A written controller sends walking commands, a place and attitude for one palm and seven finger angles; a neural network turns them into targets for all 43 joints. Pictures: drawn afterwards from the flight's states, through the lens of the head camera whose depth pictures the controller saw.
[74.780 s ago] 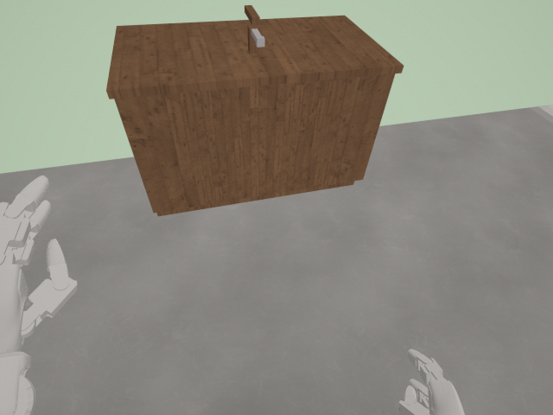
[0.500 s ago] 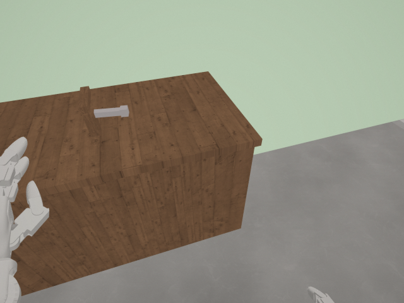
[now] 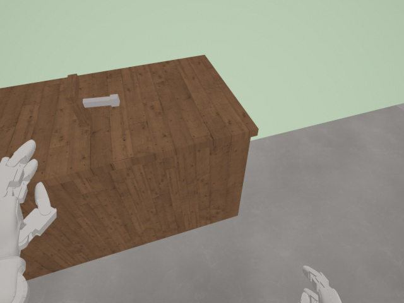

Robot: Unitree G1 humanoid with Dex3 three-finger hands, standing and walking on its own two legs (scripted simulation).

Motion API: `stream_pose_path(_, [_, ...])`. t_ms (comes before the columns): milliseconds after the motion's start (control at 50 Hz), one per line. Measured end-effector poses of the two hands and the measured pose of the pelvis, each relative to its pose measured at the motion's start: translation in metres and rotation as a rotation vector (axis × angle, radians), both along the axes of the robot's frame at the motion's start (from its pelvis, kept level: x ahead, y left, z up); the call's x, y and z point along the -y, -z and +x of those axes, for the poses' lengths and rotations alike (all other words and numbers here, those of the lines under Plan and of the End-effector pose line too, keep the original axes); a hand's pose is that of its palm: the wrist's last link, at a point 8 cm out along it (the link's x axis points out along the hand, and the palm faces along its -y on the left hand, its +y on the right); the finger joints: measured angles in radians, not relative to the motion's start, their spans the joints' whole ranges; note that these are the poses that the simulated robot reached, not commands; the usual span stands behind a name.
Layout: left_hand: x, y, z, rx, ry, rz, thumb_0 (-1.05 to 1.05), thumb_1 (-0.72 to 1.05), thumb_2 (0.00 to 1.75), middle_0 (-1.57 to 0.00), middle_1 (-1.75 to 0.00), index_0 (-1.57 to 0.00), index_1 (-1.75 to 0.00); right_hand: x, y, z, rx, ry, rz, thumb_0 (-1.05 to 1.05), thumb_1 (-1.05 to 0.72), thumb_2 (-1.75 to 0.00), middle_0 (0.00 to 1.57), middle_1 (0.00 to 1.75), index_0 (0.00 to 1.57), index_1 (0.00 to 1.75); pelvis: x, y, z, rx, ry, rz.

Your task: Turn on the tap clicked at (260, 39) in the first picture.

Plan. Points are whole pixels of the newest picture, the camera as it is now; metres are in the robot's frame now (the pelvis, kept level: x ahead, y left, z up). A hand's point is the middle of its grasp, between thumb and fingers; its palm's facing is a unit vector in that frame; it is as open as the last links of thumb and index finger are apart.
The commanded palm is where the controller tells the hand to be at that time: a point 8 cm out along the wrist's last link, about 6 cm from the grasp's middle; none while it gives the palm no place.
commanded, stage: stand and check the lever's angle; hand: left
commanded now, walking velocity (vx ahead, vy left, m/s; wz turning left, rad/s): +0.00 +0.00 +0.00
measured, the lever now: (114, 100) +0.70 +0.32 +0.02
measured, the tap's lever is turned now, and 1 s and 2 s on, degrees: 80 80 80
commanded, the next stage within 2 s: take the last steps up to it in 0.10 s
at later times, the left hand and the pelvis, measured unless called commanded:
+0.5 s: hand (53, 190) +0.26 +0.26 +0.15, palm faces +0.38 -0.87 -0.32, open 7.4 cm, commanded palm +0.21 +0.30 +0.18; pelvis +0.05 +0.02 +0.00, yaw -1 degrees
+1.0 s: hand (73, 134) +0.37 +0.27 +0.17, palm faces +0.38 -0.83 -0.40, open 7.4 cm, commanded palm +0.32 +0.31 +0.18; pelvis +0.16 +0.03 +0.00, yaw +0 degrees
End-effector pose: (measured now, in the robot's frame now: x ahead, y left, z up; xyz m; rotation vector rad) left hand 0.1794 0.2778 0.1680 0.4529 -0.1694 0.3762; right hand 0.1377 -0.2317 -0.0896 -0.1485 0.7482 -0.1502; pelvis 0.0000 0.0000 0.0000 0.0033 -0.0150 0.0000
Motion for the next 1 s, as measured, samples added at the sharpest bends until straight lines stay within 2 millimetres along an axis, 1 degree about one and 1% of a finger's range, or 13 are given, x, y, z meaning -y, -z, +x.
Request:
stream_pose_path(60, [0.014,0.003,0.004,-0.015,0.045,-0.043,0.02,0.89,0.9,-0.21,-0.3,-0.21,-0.3,0.002,-0.004,0.006,-0.028,-0.009,-0.011,0.01,-0.91,-0.9,0.21,0.3,0.2,0.3,0.002,-0.005,0.005,-0.003,-0.003,0.002])
stream_pose_path(120, [0.019,-0.007,0.006,0.015,0.085,-0.018,0.02,0.89,0.9,-0.22,-0.3,-0.21,-0.3,0.006,-0.012,0.016,-0.01,-0.006,-0.042,0.01,-0.91,-0.9,0.21,0.3,0.2,0.3,0.001,-0.005,0.012,-0.002,0.007,-0.002])
stream_pose_path(240, [0.0,-0.025,0.016,0.054,0.054,0.056,0.01,0.88,0.9,-0.22,-0.3,-0.21,-0.3,0.01,-0.024,0.041,0.038,0.025,-0.06,0.01,-0.91,-0.9,0.21,0.3,0.2,0.3,-0.003,-0.007,0.021,-0.007,0.017,-0.007])
stream_pose_path(320, [-0.01,-0.016,0.022,0.031,0.021,0.024,0.01,0.89,0.9,-0.22,-0.3,-0.21,-0.3,0.007,-0.029,0.053,0.072,0.029,-0.059,0.01,-0.91,-0.9,0.21,0.3,0.2,0.3,-0.008,-0.007,0.025,-0.006,0.023,-0.009])
stream_pose_path(400, [-0.011,-0.001,0.027,0.012,0.022,-0.041,0.01,0.89,0.9,-0.21,-0.3,-0.21,-0.3,0.001,-0.03,0.059,0.081,0.029,-0.069,0.01,-0.91,-0.9,0.21,0.3,0.2,0.3,-0.014,-0.004,0.033,-0.008,0.021,-0.011])
stream_pose_path(480, [-0.016,0.004,0.036,0.039,0.037,-0.062,0.01,0.89,0.9,-0.21,-0.3,-0.21,-0.3,-0.008,-0.026,0.062,0.052,0.021,-0.089,0.01,-0.91,-0.9,0.21,0.3,0.2,0.3,-0.021,0.0,0.045,-0.007,0.015,-0.011])
stream_pose_path(600, [-0.032,-0.008,0.064,0.103,0.023,0.001,0.02,0.89,0.9,-0.22,-0.3,-0.21,-0.3,-0.025,-0.013,0.068,0.026,0.028,-0.063,0.01,-0.91,-0.9,0.21,0.3,0.2,0.3,-0.029,0.006,0.063,-0.009,0.031,0.004])
stream_pose_path(680, [-0.027,-0.017,0.091,0.102,0.033,0.031,0.02,0.89,0.9,-0.21,-0.3,-0.21,-0.3,-0.036,-0.001,0.07,-0.009,0.027,-0.003,0.01,-0.91,-0.9,0.21,0.3,0.2,0.3,-0.027,0.004,0.081,-0.011,0.023,-0.001])
stream_pose_path(740, [-0.017,-0.017,0.107,0.08,0.057,0.059,0.01,0.89,0.9,-0.21,-0.3,-0.21,-0.3,-0.037,0.013,0.076,-0.042,0.018,0.027,0.01,-0.9,-0.9,0.21,0.3,0.2,0.3,-0.023,0.007,0.098,-0.006,0.013,-0.006])
stream_pose_path(780, [-0.012,-0.012,0.115,0.058,0.068,0.067,0.01,0.89,0.9,-0.21,-0.3,-0.21,-0.3,-0.033,0.023,0.083,-0.076,0.008,0.028,0.01,-0.9,-0.9,0.21,0.3,0.2,0.3,-0.02,0.011,0.109,-0.002,-0.013,-0.027])
stream_pose_path(820, [-0.011,-0.008,0.119,0.043,0.072,0.047,0.01,0.89,0.9,-0.21,-0.3,-0.21,-0.3,-0.027,0.026,0.092,-0.114,0.004,0.024,0.01,-0.9,-0.9,0.21,0.3,0.2,0.3,-0.019,0.01,0.119,-0.001,-0.024,-0.026])
stream_pose_path(920, [-0.018,-0.01,0.132,0.018,0.047,0.041,0.01,0.89,0.9,-0.22,-0.3,-0.21,-0.3,-0.013,0.007,0.126,-0.124,0.005,-0.032,0.01,-0.91,-0.9,0.21,0.3,0.2,0.3,-0.022,-0.001,0.143,-0.008,0.0,0.008])
stream_pose_path(1000, [-0.027,-0.015,0.156,0.07,0.048,0.043,0.01,0.89,0.9,-0.22,-0.3,-0.21,-0.3,-0.009,-0.006,0.167,-0.057,-0.004,-0.096,0.01,-0.91,-0.9,0.21,0.3,0.2,0.3,-0.03,0.002,0.163,0.007,0.002,0.021])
